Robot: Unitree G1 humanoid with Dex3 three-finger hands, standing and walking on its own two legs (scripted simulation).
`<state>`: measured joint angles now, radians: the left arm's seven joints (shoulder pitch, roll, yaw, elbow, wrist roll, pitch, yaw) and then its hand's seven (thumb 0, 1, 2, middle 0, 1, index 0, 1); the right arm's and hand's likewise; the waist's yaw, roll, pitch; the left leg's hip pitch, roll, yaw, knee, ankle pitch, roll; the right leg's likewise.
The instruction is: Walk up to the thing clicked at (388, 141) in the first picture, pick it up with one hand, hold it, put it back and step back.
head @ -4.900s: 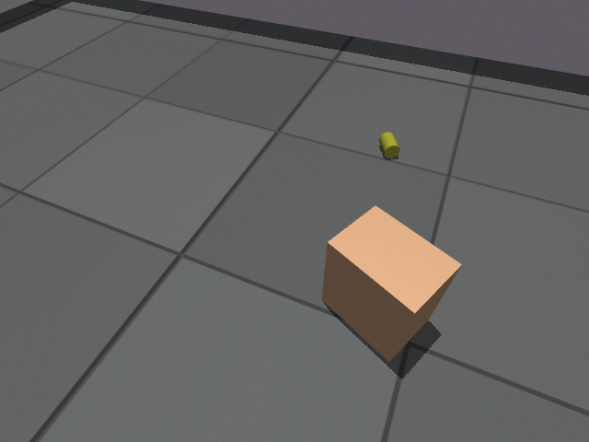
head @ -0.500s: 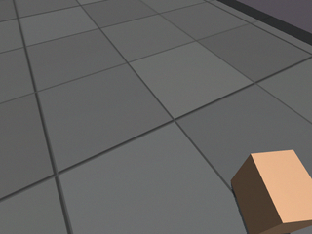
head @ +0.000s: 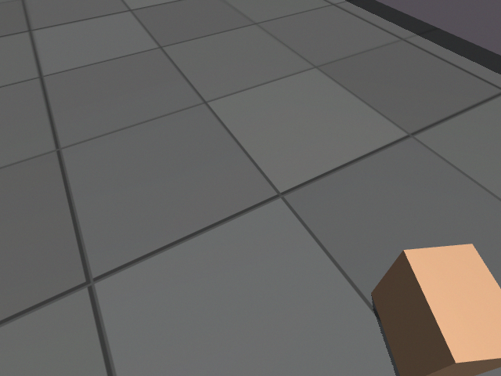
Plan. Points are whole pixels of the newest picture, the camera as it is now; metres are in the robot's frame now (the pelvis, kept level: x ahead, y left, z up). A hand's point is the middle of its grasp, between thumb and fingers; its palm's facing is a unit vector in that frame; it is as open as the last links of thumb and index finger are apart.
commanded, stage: stand
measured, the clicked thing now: out of the picture +1.03 -1.35 -0.74
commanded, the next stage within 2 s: walk up in 0.70 s
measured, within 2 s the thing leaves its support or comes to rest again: neither
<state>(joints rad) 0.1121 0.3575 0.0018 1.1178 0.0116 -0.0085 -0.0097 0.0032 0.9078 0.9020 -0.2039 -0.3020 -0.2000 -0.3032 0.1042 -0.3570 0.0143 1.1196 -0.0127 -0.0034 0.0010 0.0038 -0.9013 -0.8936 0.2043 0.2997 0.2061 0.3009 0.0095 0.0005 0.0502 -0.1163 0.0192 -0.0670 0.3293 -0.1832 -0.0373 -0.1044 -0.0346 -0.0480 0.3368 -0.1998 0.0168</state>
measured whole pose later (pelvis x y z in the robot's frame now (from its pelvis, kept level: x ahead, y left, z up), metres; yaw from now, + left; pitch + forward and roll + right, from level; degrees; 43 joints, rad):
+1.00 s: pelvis +0.06 +0.05 -0.02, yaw +2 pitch -3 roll -1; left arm 0.29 0.45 0.09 1.02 0.05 -0.01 -0.06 0.00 0.90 0.90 -0.21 -0.30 -0.20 -0.30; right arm 0.22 -0.44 -0.10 1.00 -0.04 -0.06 0.07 0.01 -0.90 -0.89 0.20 0.30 0.21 0.30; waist 0.04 -0.02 0.06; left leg -0.34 0.05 0.04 0.58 -0.20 0.00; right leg -0.07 -0.10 -0.06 0.54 -0.43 -0.03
